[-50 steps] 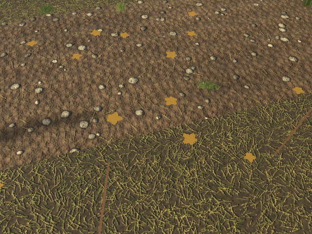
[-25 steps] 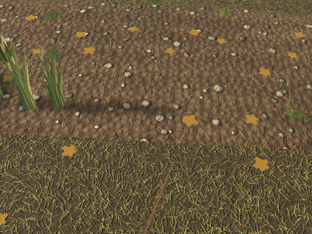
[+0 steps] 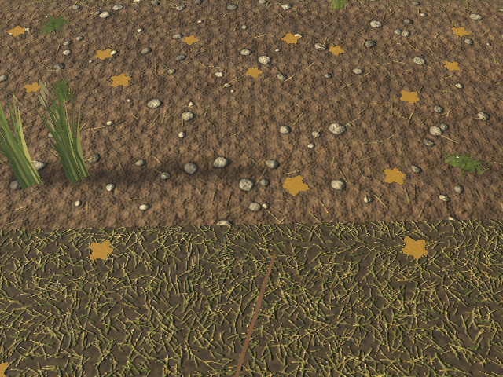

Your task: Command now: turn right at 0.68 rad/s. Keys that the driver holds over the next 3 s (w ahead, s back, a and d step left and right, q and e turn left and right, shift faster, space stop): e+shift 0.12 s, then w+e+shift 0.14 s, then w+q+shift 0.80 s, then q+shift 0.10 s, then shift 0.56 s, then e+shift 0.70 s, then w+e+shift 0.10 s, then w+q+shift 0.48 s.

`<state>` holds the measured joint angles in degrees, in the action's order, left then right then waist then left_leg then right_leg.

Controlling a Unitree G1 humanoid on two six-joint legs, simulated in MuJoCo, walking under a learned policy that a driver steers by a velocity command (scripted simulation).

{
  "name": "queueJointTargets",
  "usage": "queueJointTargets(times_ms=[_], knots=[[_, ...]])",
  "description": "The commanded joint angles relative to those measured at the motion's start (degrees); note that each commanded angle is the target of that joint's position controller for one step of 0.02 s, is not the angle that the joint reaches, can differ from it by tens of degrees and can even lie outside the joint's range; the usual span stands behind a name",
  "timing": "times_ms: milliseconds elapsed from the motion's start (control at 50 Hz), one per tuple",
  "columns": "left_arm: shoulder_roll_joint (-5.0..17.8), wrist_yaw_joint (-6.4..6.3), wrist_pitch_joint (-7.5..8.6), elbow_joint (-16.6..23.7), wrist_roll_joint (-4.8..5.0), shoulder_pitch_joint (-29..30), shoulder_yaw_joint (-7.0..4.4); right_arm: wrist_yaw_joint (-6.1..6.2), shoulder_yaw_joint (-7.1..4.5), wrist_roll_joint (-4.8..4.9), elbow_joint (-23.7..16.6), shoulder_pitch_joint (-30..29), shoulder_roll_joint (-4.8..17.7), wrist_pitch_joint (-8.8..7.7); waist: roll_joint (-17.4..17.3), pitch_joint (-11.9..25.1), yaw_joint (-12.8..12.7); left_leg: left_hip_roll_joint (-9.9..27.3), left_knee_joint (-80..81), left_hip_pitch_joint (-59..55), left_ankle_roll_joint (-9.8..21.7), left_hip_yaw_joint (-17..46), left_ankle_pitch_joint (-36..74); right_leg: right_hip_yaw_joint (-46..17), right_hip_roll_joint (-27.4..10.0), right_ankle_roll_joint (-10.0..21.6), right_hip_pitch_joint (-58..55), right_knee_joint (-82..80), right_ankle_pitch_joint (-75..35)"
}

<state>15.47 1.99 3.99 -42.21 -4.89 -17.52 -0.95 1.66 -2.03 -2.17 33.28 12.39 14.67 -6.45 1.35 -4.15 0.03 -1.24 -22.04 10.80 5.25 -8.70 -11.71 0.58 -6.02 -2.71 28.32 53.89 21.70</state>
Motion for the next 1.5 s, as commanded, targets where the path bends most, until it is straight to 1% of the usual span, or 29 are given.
queueJointTargets(times_ms=[20,120,240,260,280,340,360,460,600,720,800,820,840,860,900,920,940,980,1020,1080,1120,1140,1160,1180,1200,1240,1300,1440,1500], knots=[[3.8,2.65,-0.10,5.4,0.19,4.1,-0.79,1.67,-3.93,-1.67,-5.0,-1.4,11.2,-0.72,-3.9,4.3,2.1,17.5,11.9,-6.1,11.4,7.6,13.9,2.5,-0.4,0.9,-0.4,-5.2,-2.5],[5.4,4.64,-1.06,6.3,2.36,4.5,-1.59,1.92,-5.09,-2.50,-4.4,-1.6,13.0,-0.41,-6.3,4.7,1.9,21.4,10.1,-11.2,8.7,4.5,15.8,1.9,0.1,2.0,-4.0,-14.7,-5.9],[9.7,2.75,3.26,3.0,1.32,-1.2,-5.29,0.91,-1.59,-2.57,2.9,2.4,8.4,1.76,-4.2,2.6,-0.7,21.6,2.2,-3.9,2.8,1.2,-23.1,1.3,5.8,11.9,-21.8,-27.9,-7.1],[11.8,1.18,4.28,1.4,0.21,-7.0,-6.49,0.85,0.13,-4.46,2.2,1.5,3.9,1.24,2.9,5.7,-3.3,15.5,-14.8,5.5,-1.5,-3.3,-17.7,-9.3,1.2,16.9,-32.7,-28.5,-4.5],[13.6,-0.01,5.70,3.1,0.77,-8.3,-5.99,-1.00,1.92,-3.55,-1.9,-5.9,0.8,-0.06,10.0,6.8,-7.7,4.4,-28.7,27.7,-4.4,2.8,-17.7,-36.6,-7.7,23.4,-43.4,-37.8,12.5],[7.3,1.07,5.56,1.2,2.11,-9.8,-3.98,-2.97,-0.10,-1.23,3.0,-5.9,8.4,-0.82,3.3,-0.2,-7.4,6.1,-40.7,43.4,-4.1,13.2,-11.0,-28.6,-8.4,17.7,-42.7,-39.6,9.2],[12.4,-0.06,-0.63,0.7,6.41,-7.1,-5.75,-3.36,-3.51,2.42,1.9,-5.0,15.4,2.24,-6.3,3.2,-3.8,7.5,-36.3,36.3,-4.7,8.4,-7.6,-24.5,-10.2,16.2,-38.0,-40.5,-11.8],[10.6,-1.71,-0.90,-1.7,4.05,-6.5,-4.79,-5.04,-1.68,3.02,6.2,-1.2,7.6,6.96,5.5,-2.9,-3.0,4.3,-35.4,28.6,-3.4,12.8,8.0,-6.4,-4.4,10.7,-27.1,-45.6,-28.0],[4.9,-4.17,3.25,-7.3,4.16,-6.8,-2.96,-7.29,-2.42,1.77,8.6,-7.1,5.5,5.43,0.3,-6.0,-1.8,2.0,-15.3,22.5,0.8,9.8,38.7,3.7,-1.5,6.8,-23.1,-43.5,-13.2],[6.0,-6.57,3.55,-13.7,3.91,-17.2,-1.97,-6.22,-1.23,-1.05,8.7,-14.4,5.0,4.14,-3.3,-10.1,-5.7,-1.7,-4.1,31.6,3.5,-0.1,29.4,8.6,-1.0,2.1,-41.5,-29.3,-50.4],[6.0,-8.59,1.07,-13.7,4.35,-11.2,-0.58,-5.71,-2.44,-1.57,16.7,9.6,8.3,5.42,-0.8,1.5,7.2,-3.7,-5.5,-2.5,6.0,-4.7,29.9,9.6,-2.6,1.0,-28.3,6.1,-74.2],[8.7,-8.35,0.77,-11.7,3.82,-2.9,-1.72,-5.13,-4.46,0.23,21.5,25.5,11.1,6.04,-7.5,7.7,17.4,-0.1,-3.6,-20.6,11.1,1.9,31.9,10.2,0.9,-0.3,-15.7,34.5,-60.9],[9.3,-7.08,0.34,-8.0,3.61,10.0,-2.51,-4.03,-5.38,1.72,24.2,33.3,13.0,6.01,-15.4,4.7,24.1,3.3,4.4,-31.1,17.7,6.5,26.8,12.5,11.1,-0.1,5.2,66.1,-5.4],[3.9,-6.43,1.78,-1.1,4.04,10.8,-0.75,-3.40,-5.34,1.40,25.0,31.7,16.8,5.79,-17.9,9.2,16.6,13.2,-18.8,-50.7,19.9,18.1,45.4,3.5,9.2,0.1,31.2,72.5,22.3],[4.1,-4.25,2.40,2.0,2.44,5.8,0.72,-1.59,-4.15,1.32,23.2,26.5,12.3,5.74,7.2,15.2,7.8,18.5,-7.4,-47.9,23.3,36.0,21.5,-7.1,2.6,1.3,36.6,53.1,14.1],[5.3,-3.52,2.46,2.1,1.58,3.3,0.56,0.22,-5.41,0.26,21.7,17.9,16.6,6.06,1.6,8.5,2.4,24.0,3.6,-34.5,24.5,48.4,-2.6,-9.5,1.9,2.0,38.6,46.4,16.2],[7.4,-2.90,1.45,0.2,-0.90,5.8,0.10,-0.23,-4.54,-0.45,20.4,15.0,14.3,5.64,9.1,-0.8,1.5,22.3,7.4,-21.3,23.3,48.4,-14.7,-6.7,0.7,1.8,38.7,45.3,20.3],[6.9,-1.73,0.97,5.7,1.73,15.4,0.75,-0.08,-2.57,1.48,16.7,3.2,10.9,3.05,10.1,-16.1,-4.7,13.5,18.7,20.3,17.0,38.0,-14.5,-7.2,-5.4,-2.6,17.5,8.2,0.0],[3.7,-0.49,0.74,3.4,2.46,11.3,1.01,-0.71,-3.41,1.49,16.3,1.0,12.9,0.53,4.4,-10.4,-6.0,3.6,16.3,40.8,12.5,28.0,-4.5,-3.3,-2.1,-3.4,-20.1,-5.3,-21.4],[6.7,-1.25,0.59,0.5,5.08,5.7,-0.72,-2.18,-4.73,2.47,16.8,4.2,14.0,0.50,-1.8,-3.0,-3.6,1.0,3.3,20.0,8.7,23.9,16.1,-1.2,2.1,-1.6,-21.4,-14.1,-26.0],[8.4,-2.64,1.76,-2.1,3.28,-3.3,-1.81,-2.34,-5.14,2.62,17.8,7.6,14.2,2.15,0.6,4.9,-7.1,-3.5,-21.7,9.4,3.8,21.8,34.2,1.9,7.3,-0.7,-29.7,-21.9,-22.3],[11.5,-3.13,2.54,-3.5,2.07,-13.6,-2.98,-1.87,-4.35,2.74,16.6,5.4,10.9,1.89,-0.1,11.2,-12.7,-5.8,-39.7,15.3,1.7,20.9,26.9,-2.5,1.1,0.6,-40.8,-21.0,-21.8],[15.9,-3.00,2.47,-3.2,0.68,-17.7,-3.31,-0.84,-2.44,2.70,13.4,7.8,0.8,1.90,14.9,18.7,-9.2,-10.4,-64.0,25.9,-0.1,15.7,-25.6,-25.2,-20.8,4.2,-49.0,-21.4,-42.9],[18.1,-2.39,1.42,-2.8,1.93,-11.9,-4.26,-0.48,-2.79,3.22,10.1,12.6,4.4,2.34,21.4,26.6,-3.2,-8.2,-67.8,31.7,0.4,14.8,-22.5,-47.3,-24.4,10.1,-49.7,-30.2,-34.7],[9.8,-2.85,1.61,0.4,5.15,-3.1,-3.05,0.16,-2.26,7.11,10.5,8.9,3.3,3.15,20.5,16.3,-3.9,-2.5,-67.5,36.8,-2.6,16.3,-19.3,-38.1,-19.3,10.8,-45.1,-31.7,-26.7],[5.6,-2.66,1.07,0.1,4.73,4.4,-2.31,-0.19,-3.02,6.10,9.7,3.0,5.0,5.49,8.4,7.2,-2.4,2.2,-62.8,32.3,-3.8,12.3,-13.1,-20.0,-13.1,9.1,-28.0,-32.4,-29.7],[6.0,-2.50,1.95,-1.6,4.91,9.9,-3.04,-1.15,-2.81,4.44,7.5,1.4,2.9,7.39,6.0,1.9,1.5,4.8,-45.0,23.8,-4.4,11.9,-12.2,-9.4,-10.5,10.4,-14.3,-37.5,-33.6],[11.4,-3.94,1.66,-3.5,7.60,11.3,-5.25,-3.95,-2.23,2.49,6.3,-5.5,5.5,6.03,3.4,9.2,1.5,2.0,-11.2,8.1,-3.2,9.6,11.5,0.8,-9.5,10.2,-17.9,-34.1,-38.0],[9.7,-3.68,1.33,-5.5,6.58,7.9,-4.63,-2.98,-4.28,1.45,9.0,-0.9,10.6,5.63,-1.5,11.0,4.2,0.0,-4.5,-5.0,0.6,8.6,22.9,5.0,-3.9,5.8,-15.8,-18.5,-34.7]])
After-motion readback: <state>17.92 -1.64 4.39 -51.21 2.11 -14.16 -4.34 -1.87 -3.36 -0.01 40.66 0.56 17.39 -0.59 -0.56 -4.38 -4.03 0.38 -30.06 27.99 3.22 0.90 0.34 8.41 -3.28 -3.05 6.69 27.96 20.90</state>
